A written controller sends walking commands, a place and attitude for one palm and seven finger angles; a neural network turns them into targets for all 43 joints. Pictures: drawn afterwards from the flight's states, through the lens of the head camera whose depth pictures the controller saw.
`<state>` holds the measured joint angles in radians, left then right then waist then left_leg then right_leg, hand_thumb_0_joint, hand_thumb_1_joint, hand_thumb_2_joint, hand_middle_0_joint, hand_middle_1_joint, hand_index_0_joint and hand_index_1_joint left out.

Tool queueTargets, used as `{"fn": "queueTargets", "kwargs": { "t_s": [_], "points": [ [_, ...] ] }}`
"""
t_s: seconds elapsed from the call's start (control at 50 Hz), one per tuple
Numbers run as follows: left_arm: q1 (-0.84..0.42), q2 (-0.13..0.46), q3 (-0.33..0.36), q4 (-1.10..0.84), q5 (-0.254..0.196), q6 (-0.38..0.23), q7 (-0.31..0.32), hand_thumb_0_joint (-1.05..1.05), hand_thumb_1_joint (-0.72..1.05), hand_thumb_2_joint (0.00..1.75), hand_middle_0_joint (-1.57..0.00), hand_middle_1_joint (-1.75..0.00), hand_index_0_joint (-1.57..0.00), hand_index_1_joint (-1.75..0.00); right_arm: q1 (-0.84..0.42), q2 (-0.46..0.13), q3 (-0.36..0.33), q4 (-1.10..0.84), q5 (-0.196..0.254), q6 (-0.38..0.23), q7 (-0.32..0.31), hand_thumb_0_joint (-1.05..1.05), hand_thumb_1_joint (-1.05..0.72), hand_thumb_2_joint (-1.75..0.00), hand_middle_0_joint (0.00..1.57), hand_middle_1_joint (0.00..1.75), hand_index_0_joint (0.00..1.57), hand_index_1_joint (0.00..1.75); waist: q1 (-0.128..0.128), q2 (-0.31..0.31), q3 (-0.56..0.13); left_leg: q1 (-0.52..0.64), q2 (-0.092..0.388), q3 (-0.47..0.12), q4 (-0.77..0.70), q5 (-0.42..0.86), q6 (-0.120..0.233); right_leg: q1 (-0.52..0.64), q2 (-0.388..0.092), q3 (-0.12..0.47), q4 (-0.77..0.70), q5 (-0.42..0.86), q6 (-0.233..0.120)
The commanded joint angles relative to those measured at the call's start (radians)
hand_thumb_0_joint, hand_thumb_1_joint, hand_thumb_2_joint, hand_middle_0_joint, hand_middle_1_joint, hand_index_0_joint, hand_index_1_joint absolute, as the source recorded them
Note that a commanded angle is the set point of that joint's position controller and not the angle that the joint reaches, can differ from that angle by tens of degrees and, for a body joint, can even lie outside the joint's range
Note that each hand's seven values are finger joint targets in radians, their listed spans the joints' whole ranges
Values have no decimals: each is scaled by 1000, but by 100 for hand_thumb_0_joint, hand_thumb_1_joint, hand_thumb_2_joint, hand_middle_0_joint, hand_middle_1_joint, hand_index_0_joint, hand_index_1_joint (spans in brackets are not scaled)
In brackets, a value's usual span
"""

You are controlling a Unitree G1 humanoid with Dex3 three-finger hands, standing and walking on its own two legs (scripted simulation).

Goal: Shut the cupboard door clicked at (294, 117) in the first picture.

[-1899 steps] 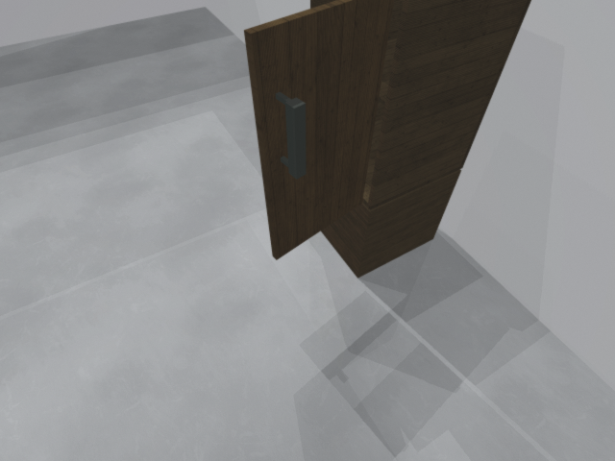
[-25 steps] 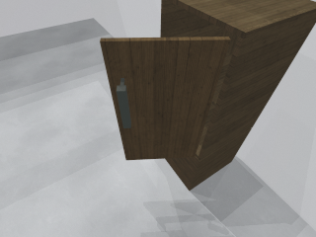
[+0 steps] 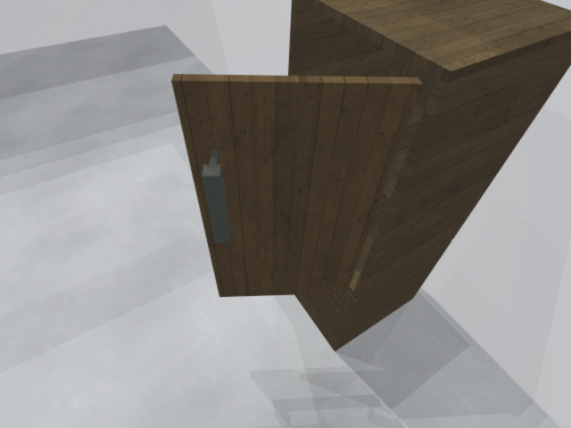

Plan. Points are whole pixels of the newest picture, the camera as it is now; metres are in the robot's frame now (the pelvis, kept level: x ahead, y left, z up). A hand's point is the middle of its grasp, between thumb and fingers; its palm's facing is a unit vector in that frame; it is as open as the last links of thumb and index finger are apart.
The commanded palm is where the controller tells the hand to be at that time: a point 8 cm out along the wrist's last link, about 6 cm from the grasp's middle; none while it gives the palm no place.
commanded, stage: come to a stop and stand still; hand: left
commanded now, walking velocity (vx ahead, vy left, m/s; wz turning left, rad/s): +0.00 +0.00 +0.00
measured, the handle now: (218, 197) +0.45 +0.14 +0.05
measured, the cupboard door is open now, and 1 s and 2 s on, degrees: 61 61 61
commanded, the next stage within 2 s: look again from close up in 0.24 s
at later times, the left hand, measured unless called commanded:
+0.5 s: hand out of the picture +0.04 +0.17 -0.18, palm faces +0.00 -0.98 -0.21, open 7.4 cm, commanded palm none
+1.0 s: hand out of the picture +0.03 +0.16 -0.17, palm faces +0.09 -0.98 -0.19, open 7.4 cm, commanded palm +0.10 +0.20 -0.07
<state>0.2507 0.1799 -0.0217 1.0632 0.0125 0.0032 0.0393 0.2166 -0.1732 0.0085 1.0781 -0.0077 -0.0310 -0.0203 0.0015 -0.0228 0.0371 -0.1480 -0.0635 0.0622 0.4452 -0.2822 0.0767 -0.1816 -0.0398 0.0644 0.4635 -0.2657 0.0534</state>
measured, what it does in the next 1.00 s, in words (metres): stands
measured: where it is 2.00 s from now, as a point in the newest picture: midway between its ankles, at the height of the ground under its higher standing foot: outside the picture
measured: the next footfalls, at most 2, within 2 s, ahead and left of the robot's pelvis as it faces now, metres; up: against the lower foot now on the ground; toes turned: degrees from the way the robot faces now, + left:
none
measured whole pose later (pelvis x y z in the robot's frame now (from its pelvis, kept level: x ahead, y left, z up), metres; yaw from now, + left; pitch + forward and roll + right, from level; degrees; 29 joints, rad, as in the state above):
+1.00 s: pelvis +0.01 -0.02 +0.00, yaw +1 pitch -1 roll +0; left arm 0.31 0.16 0.04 0.93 0.00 0.05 0.04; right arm 0.26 -0.16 0.01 1.08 0.00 -0.05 -0.04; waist -0.01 -0.03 0.05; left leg -0.15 -0.03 0.03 0.45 -0.29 0.04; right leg -0.17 -0.01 0.03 0.46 -0.27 0.02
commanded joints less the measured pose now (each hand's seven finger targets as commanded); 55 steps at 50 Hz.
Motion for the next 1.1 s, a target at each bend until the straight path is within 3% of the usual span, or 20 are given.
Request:
{"fn": "queueTargets", "kwargs": {
  "t_s": [0.0,0.26,0.54,0.6,0.78,0.92,0.94,0.96,0.98,1.0,1.02,1.04,1.06,1.08],
  "points": [
    [51,116,26,-39,2,-17,5,0,90,90,-20,-30,-20,-30,40,-126,-22,-26,0,-11,-12,0,-90,-90,20,30,20,30,2,12,4,-7,156,-130,-94,284,-23,-7,-51,35,-40,212,-73],
    [30,128,29,-44,-3,-17,4,0,90,90,-20,-30,-20,-30,47,-133,-19,-10,-2,-12,-14,0,-90,-90,20,30,20,30,0,33,-29,26,161,-128,-94,332,-29,18,-53,31,-40,241,-76],
    [45,119,28,-22,-3,-21,4,0,90,90,-20,-30,-20,-30,64,-122,-17,15,1,-12,-18,0,-90,-90,20,30,20,30,0,11,-18,34,161,-123,-101,311,-31,26,-58,30,-62,258,-79],
    [45,115,26,-18,-2,-21,4,0,90,90,-20,-30,-20,-30,62,-112,-17,20,2,-9,-18,0,-90,-90,20,30,20,30,0,8,21,12,158,-123,-106,278,-31,14,-55,33,-74,242,-80],
    [61,104,27,-8,-3,-23,4,0,90,90,-20,-30,-20,-30,75,-108,-16,26,1,-12,-19,0,-90,-90,20,30,20,30,0,21,-11,28,159,-126,-107,297,-33,24,-55,30,-74,245,-79],
    [70,97,24,-4,-2,-24,4,0,90,90,-20,-30,-20,-30,78,-95,-15,32,3,-9,-19,0,-90,-90,20,30,20,30,1,18,24,7,156,-124,-114,246,-35,12,-56,33,-89,223,-80],
    [134,107,28,33,15,-48,43,0,90,90,-20,-30,-20,-30,24,-125,-18,-35,10,-15,-11,0,-90,-90,20,30,20,30,16,39,12,-32,174,-96,87,520,-68,-2,-95,34,-37,571,-61],
    [-752,716,499,-1633,-83,-310,79,0,90,90,-20,-30,-20,-30,171,-341,-72,-322,29,-212,-98,0,-90,-90,20,30,20,30,-148,182,-411,305,154,-172,94,760,-85,-9,28,-102,242,455,-64],
    [-13,175,50,-1305,-116,-227,96,0,90,90,-22,-32,-22,-32,62,-202,2,-315,85,-301,-117,0,-90,-90,20,30,20,30,-57,485,-492,441,164,-186,77,784,-109,-199,74,-147,368,-10,-58],
    [241,-68,-32,-1244,-183,-92,99,0,90,90,-24,-34,-24,-34,16,-160,-14,-332,55,-335,-90,0,-90,-90,20,30,20,30,-28,387,-400,243,151,-171,13,776,-136,-168,61,-148,431,-92,-66],
    [128,-30,-13,-1166,-160,-91,98,0,90,90,-25,-36,-25,-36,42,-148,-37,-321,45,-346,-51,0,-90,-90,20,30,20,30,-44,169,-177,18,148,-150,-4,635,-121,-262,38,-137,340,-99,-60],
    [40,-50,-17,-1162,-164,-129,79,0,90,90,-27,-38,-27,-38,34,-175,-64,-370,38,-348,-25,0,-90,-90,20,30,20,30,-70,105,5,-137,119,-158,54,408,-125,-305,35,-159,254,-70,-70],
    [57,2,58,-1083,-160,-189,59,0,90,90,-29,-40,-29,-40,21,-190,-72,-406,23,-353,-14,0,-90,-90,20,30,20,30,-58,20,43,-256,90,-164,126,218,-123,-329,29,-169,183,-33,-80],
    [190,13,114,-983,-173,-261,24,0,90,90,-31,-42,-31,-42,4,-192,-76,-439,12,-351,-4,0,-90,-90,20,30,20,30,-30,-104,19,-360,61,-148,194,71,-115,-367,26,-165,163,-71,-83]
  ]
}}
